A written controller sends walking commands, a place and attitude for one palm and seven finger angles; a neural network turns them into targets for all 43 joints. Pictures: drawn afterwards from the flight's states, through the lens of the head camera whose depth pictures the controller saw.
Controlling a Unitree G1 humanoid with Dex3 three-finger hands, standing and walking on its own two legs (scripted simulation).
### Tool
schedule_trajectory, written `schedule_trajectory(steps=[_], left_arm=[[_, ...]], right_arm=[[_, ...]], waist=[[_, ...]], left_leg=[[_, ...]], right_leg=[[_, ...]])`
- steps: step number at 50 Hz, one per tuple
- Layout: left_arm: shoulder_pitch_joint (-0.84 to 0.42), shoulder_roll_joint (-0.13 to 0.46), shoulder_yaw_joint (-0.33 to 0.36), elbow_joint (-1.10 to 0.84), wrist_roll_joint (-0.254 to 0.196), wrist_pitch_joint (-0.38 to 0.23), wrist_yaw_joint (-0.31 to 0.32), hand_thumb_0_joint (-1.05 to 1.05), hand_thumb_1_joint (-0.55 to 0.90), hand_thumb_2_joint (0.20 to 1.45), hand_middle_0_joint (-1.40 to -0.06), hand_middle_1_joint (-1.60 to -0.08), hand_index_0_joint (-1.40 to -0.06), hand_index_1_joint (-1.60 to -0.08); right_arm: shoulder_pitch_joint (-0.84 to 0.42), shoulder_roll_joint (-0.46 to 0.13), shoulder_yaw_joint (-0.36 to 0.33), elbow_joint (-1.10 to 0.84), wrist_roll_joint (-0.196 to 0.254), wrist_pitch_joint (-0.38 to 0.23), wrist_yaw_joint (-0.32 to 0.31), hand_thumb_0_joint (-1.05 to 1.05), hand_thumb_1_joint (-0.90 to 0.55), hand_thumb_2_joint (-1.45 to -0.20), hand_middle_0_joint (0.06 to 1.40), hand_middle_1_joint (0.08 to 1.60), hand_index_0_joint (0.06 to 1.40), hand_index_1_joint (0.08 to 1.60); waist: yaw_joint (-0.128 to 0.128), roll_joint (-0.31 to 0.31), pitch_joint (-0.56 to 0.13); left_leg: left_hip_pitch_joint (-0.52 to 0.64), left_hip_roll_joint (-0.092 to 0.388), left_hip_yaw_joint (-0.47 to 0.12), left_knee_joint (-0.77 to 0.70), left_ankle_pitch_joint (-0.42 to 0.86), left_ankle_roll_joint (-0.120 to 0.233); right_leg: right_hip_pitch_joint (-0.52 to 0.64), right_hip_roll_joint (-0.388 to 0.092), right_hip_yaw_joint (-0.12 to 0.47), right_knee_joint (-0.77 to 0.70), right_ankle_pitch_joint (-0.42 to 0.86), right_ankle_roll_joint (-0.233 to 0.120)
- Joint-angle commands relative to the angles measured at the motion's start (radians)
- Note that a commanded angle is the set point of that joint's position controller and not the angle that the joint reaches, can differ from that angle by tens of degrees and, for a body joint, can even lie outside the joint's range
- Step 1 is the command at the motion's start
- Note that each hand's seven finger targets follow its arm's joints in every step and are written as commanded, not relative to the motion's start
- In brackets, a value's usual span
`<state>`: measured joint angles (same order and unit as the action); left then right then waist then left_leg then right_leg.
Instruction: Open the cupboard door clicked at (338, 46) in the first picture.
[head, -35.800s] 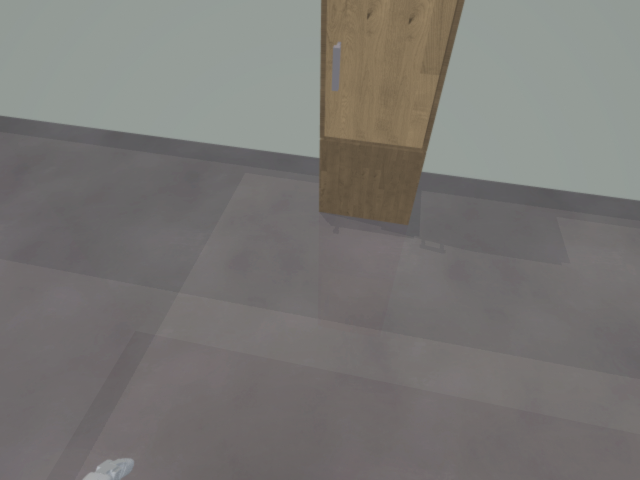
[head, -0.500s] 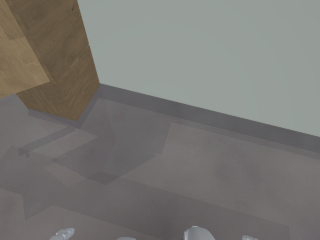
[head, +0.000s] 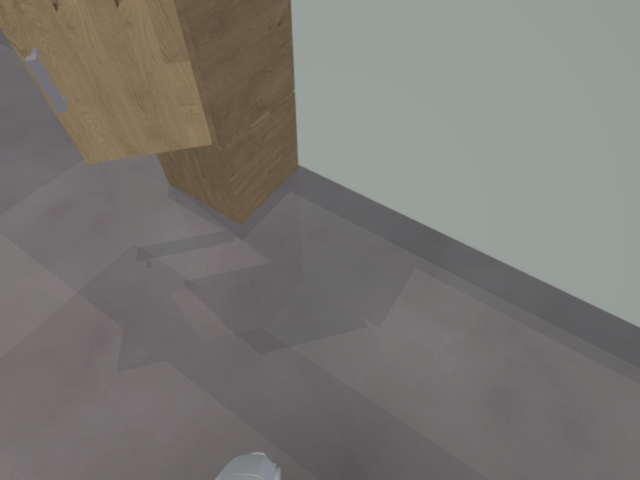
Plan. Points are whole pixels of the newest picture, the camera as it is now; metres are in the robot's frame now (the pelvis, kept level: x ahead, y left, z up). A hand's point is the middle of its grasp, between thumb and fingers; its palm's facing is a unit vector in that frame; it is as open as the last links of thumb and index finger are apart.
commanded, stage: turn to face it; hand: left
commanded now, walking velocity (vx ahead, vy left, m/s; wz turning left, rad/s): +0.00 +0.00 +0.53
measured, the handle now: (49, 81) +0.92 +0.70 -0.07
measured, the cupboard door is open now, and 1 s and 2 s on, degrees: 48 48 48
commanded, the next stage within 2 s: take the last steps up to it in 0.58 s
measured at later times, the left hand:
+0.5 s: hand out of the picture +0.07 +0.23 -0.16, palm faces +0.21 -0.95 -0.24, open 7.4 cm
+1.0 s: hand out of the picture -0.09 +0.21 -0.19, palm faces +0.45 -0.87 -0.19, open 7.3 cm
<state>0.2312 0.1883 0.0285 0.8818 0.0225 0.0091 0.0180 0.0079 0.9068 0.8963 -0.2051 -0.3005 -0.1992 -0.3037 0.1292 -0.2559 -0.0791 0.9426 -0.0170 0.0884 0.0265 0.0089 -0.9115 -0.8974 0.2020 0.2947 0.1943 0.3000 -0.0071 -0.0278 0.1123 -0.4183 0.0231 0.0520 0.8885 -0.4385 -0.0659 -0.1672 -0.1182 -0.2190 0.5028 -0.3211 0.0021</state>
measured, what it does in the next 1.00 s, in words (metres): steps on the spot, turning left: left foot, then right foot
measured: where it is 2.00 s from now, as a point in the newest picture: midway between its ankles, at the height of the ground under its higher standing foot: (245, 427)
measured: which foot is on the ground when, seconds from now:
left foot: up 0.00-0.08, down 0.10-0.56, up 0.58-0.96, down 0.98-1.00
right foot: down 0.00-0.10, up 0.12-0.54, down 0.56-1.00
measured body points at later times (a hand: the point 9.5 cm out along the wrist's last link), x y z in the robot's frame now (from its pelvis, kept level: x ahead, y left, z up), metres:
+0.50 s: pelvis +0.01 +0.01 +0.00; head +0.04 +0.03 +0.45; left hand +0.06 +0.28 -0.14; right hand +0.12 -0.21 -0.14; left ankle +0.01 +0.12 -0.74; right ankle +0.03 -0.13 -0.70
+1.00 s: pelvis +0.02 +0.04 -0.01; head +0.02 +0.08 +0.44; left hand -0.11 +0.26 -0.17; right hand +0.19 -0.16 -0.14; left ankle -0.01 +0.14 -0.74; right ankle +0.03 -0.12 -0.74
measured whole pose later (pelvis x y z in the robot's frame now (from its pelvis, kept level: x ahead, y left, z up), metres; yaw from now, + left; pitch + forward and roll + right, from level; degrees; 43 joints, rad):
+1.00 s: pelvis +0.02 +0.04 -0.01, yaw +22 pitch -1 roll +0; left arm 0.36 0.22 0.07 1.04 0.03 -0.01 0.00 0.01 0.91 0.90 -0.20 -0.30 -0.20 -0.30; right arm 0.17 -0.21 -0.06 0.99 -0.02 0.01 0.02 0.01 -0.91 -0.90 0.20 0.29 0.19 0.30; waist 0.05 -0.06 0.05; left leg -0.27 0.00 0.09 0.55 -0.30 0.00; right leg -0.16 -0.15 -0.16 0.55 -0.37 0.05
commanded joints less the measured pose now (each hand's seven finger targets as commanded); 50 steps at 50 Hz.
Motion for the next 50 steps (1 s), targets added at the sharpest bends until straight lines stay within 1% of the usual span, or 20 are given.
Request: schedule_trajectory(steps=[1, 3, 4, 5, 6, 9, 13, 22, 25, 26, 27, 28, 29, 30, 34, 40, 44, 47, 48, 50], left_arm=[[0.057, 0.241, 0.078, -0.040, 0.006, -0.016, 0.010, 0.000, 0.900, 0.900, -0.200, -0.300, -0.200, -0.300], [0.022, 0.239, 0.080, -0.043, -0.007, -0.013, 0.003, 0.000, 0.900, 0.900, -0.200, -0.300, -0.200, -0.300], [0.018, 0.194, 0.072, -0.064, -0.015, -0.008, -0.003, 0.000, 0.900, 0.900, -0.200, -0.300, -0.200, -0.300], [-0.051, 0.128, 0.044, -0.107, -0.017, -0.003, -0.005, 0.000, 0.900, 0.900, -0.200, -0.300, -0.200, -0.300], [-0.086, 0.156, 0.047, -0.117, -0.010, 0.013, 0.003, 0.000, 0.900, 0.900, -0.200, -0.300, -0.200, -0.300], [-0.083, 0.153, 0.057, -0.061, -0.004, 0.025, -0.001, 0.000, 0.900, 0.900, -0.200, -0.300, -0.200, -0.300], [-0.019, 0.138, 0.052, -0.020, -0.003, 0.028, -0.009, 0.000, 0.900, 0.900, -0.200, -0.300, -0.200, -0.300], [-0.080, 0.111, 0.037, -0.042, -0.009, 0.021, -0.005, 0.000, 0.900, 0.900, -0.200, -0.300, -0.200, -0.300], [-0.004, 0.118, 0.039, -0.016, -0.013, 0.009, -0.001, 0.000, 0.900, 0.900, -0.200, -0.300, -0.200, -0.300], [0.034, 0.122, 0.044, -0.002, -0.015, 0.001, 0.002, 0.000, 0.900, 0.900, -0.200, -0.300, -0.200, -0.300], [0.060, 0.170, 0.052, 0.005, -0.008, -0.012, 0.009, 0.000, 0.900, 0.900, -0.200, -0.300, -0.200, -0.300], [0.077, 0.245, 0.067, 0.010, 0.004, -0.020, 0.014, 0.000, 0.900, 0.900, -0.200, -0.300, -0.200, -0.300], [0.070, 0.263, 0.062, -0.002, 0.003, -0.018, 0.013, 0.000, 0.900, 0.900, -0.200, -0.300, -0.200, -0.300], [0.021, 0.240, 0.056, -0.020, 0.003, -0.012, 0.015, 0.000, 0.900, 0.900, -0.200, -0.300, -0.200, -0.300], [-0.019, 0.150, 0.041, -0.010, -0.005, -0.025, 0.014, 0.000, 0.900, 0.900, -0.200, -0.300, -0.200, -0.300], [0.126, 0.178, 0.066, 0.064, 0.007, -0.047, 0.004, 0.000, 0.900, 0.900, -0.200, -0.300, -0.200, -0.300], [0.140, 0.208, 0.078, 0.090, 0.012, -0.052, -0.005, 0.000, 0.900, 0.900, -0.200, -0.300, -0.200, -0.300], [0.079, 0.214, 0.082, 0.093, 0.009, -0.045, -0.012, 0.000, 0.900, 0.900, -0.200, -0.300, -0.200, -0.300], [0.051, 0.199, 0.078, 0.085, 0.003, -0.039, -0.018, 0.000, 0.900, 0.900, -0.200, -0.300, -0.200, -0.300], [-0.021, 0.091, 0.049, 0.020, -0.003, -0.029, -0.028, 0.000, 0.900, 0.900, -0.200, -0.300, -0.200, -0.300]], right_arm=[[-0.055, -0.041, 0.001, -0.112, 0.008, -0.049, 0.002, 0.000, -0.900, -0.900, 0.200, 0.300, 0.200, 0.300], [0.050, -0.080, -0.009, -0.085, 0.002, -0.061, -0.001, 0.000, -0.900, -0.900, 0.200, 0.300, 0.200, 0.300], [0.125, -0.177, -0.030, -0.072, -0.006, -0.071, -0.007, 0.000, -0.900, -0.900, 0.200, 0.300, 0.200, 0.300], [0.192, -0.263, -0.052, -0.065, -0.005, -0.069, -0.017, 0.000, -0.900, -0.900, 0.200, 0.300, 0.200, 0.300], [0.210, -0.264, -0.046, -0.049, -0.004, -0.063, -0.027, 0.000, -0.900, -0.900, 0.200, 0.300, 0.200, 0.300], [0.066, -0.186, -0.020, -0.086, -0.008, -0.072, -0.050, 0.000, -0.900, -0.900, 0.200, 0.300, 0.200, 0.300], [0.054, -0.153, -0.003, -0.081, -0.004, -0.086, -0.052, 0.000, -0.900, -0.900, 0.200, 0.300, 0.200, 0.300], [0.090, -0.146, -0.008, -0.051, -0.011, -0.074, -0.046, 0.000, -0.900, -0.900, 0.200, 0.300, 0.200, 0.300], [0.062, -0.139, -0.009, -0.051, -0.005, -0.072, -0.046, 0.000, -0.900, -0.900, 0.200, 0.300, 0.200, 0.300], [0.050, -0.123, -0.008, -0.052, 0.000, -0.072, -0.045, 0.000, -0.900, -0.900, 0.200, 0.300, 0.200, 0.300], [0.066, -0.083, -0.005, -0.051, 0.010, -0.073, -0.040, 0.000, -0.900, -0.900, 0.200, 0.300, 0.200, 0.300], [0.065, -0.025, 0.005, -0.068, 0.015, -0.075, -0.035, 0.000, -0.900, -0.900, 0.200, 0.300, 0.200, 0.300], [0.044, -0.060, -0.003, -0.078, 0.010, -0.062, -0.034, 0.000, -0.900, -0.900, 0.200, 0.300, 0.200, 0.300], [0.060, -0.053, -0.009, -0.074, 0.005, -0.055, -0.027, 0.000, -0.900, -0.900, 0.200, 0.300, 0.200, 0.300], [0.073, -0.035, -0.007, -0.009, 0.003, -0.040, -0.024, 0.000, -0.900, -0.900, 0.200, 0.300, 0.200, 0.300], [-0.026, -0.006, 0.002, -0.024, -0.003, -0.060, -0.001, 0.000, -0.900, -0.900, 0.200, 0.300, 0.200, 0.300], [-0.054, -0.002, 0.010, -0.043, 0.000, -0.080, 0.008, 0.000, -0.900, -0.900, 0.200, 0.300, 0.200, 0.300], [0.069, -0.001, 0.014, -0.005, -0.001, -0.095, 0.004, 0.000, -0.900, -0.900, 0.200, 0.300, 0.200, 0.300], [0.154, -0.039, 0.006, 0.022, 0.000, -0.100, -0.004, 0.000, -0.900, -0.900, 0.200, 0.300, 0.200, 0.300], [0.352, -0.196, -0.032, 0.052, -0.015, -0.103, -0.026, 0.000, -0.900, -0.900, 0.200, 0.300, 0.200, 0.300]], waist=[[0.039, -0.179, -0.155], [-0.030, -0.092, -0.201], [-0.070, 0.136, -0.264], [-0.104, 0.339, -0.261], [-0.098, 0.214, -0.259], [-0.036, 0.210, -0.146], [0.006, 0.135, -0.163], [-0.017, 0.191, -0.147], [0.022, 0.172, -0.163], [0.043, 0.144, -0.176], [0.049, 0.010, -0.199], [0.053, -0.243, -0.188], [0.062, -0.231, -0.156], [0.035, -0.147, -0.121], [0.004, -0.172, -0.082], [0.079, -0.130, -0.067], [0.085, -0.147, -0.062], [0.014, -0.127, -0.079], [-0.031, -0.037, -0.097], [-0.114, 0.397, -0.131]], left_leg=[[0.039, -0.023, 0.063, -0.215, 0.028, 0.020], [0.261, -0.024, 0.045, -0.429, 0.247, 0.045], [0.450, 0.157, -0.186, -0.475, 0.490, 0.123], [0.499, 0.384, -0.482, -0.503, 0.883, 0.267], [0.455, 0.415, -0.453, -0.485, 0.892, 0.331], [0.277, 0.271, -0.332, -0.539, 0.636, 0.262], [0.283, 0.207, -0.244, -0.546, 0.658, 0.226], [0.232, 0.197, -0.318, -0.543, 0.554, 0.237], [0.164, 0.171, -0.322, -0.484, 0.556, 0.212], [0.121, 0.137, -0.310, -0.437, 0.500, 0.179], [0.020, 0.073, -0.257, -0.347, 0.350, 0.124], [-0.111, -0.076, -0.090, -0.166, 0.025, 0.049], [-0.084, -0.066, -0.100, 0.041, -0.181, 0.046], [-0.073, -0.053, -0.108, 0.135, -0.138, 0.050], [-0.106, -0.016, -0.083, 0.233, 0.004, 0.019], [-0.136, 0.003, -0.020, 0.000, -0.002, 0.014], [-0.072, 0.008, 0.003, -0.167, -0.013, 0.028], [0.216, -0.035, 0.065, -0.401, 0.115, 0.043], [0.382, -0.038, 0.057, -0.468, 0.134, 0.052], [0.536, 0.318, -0.460, -0.671, -0.075, 0.219]], right_leg=[[0.140, -0.250, 0.127, -0.022, 0.648, -0.097], [0.020, -0.217, 0.061, 0.148, 0.561, -0.028], [-0.183, -0.122, 0.011, 0.349, 0.237, 0.039], [-0.405, -0.003, 0.067, 0.560, -0.349, 0.090], [-0.417, -0.015, 0.190, 0.630, -0.355, 0.069], [-0.404, -0.010, 0.231, 0.669, -0.166, 0.070], [-0.362, 0.019, 0.217, 0.618, -0.060, 0.080], [-0.208, 0.084, 0.183, 0.292, -0.112, 0.068], [-0.047, 0.106, 0.175, 0.090, 0.012, 0.057], [0.052, 0.093, 0.180, -0.054, 0.108, 0.052], [0.183, -0.010, 0.286, -0.164, 0.163, 0.026], [0.220, -0.240, 0.517, -0.212, 0.287, -0.073], [0.064, -0.356, 0.555, -0.239, 0.319, -0.171], [-0.003, -0.325, 0.473, -0.240, 0.262, -0.190], [0.031, -0.173, 0.291, -0.188, 0.476, -0.138], [0.151, -0.239, 0.344, -0.264, 0.143, -0.143], [0.136, -0.269, 0.340, -0.256, 0.073, -0.152], [-0.047, -0.212, 0.234, -0.165, -0.012, -0.089], [-0.174, -0.160, 0.173, -0.075, -0.088, -0.051], [-0.509, 0.050, 0.034, 0.455, -0.307, 0.036]])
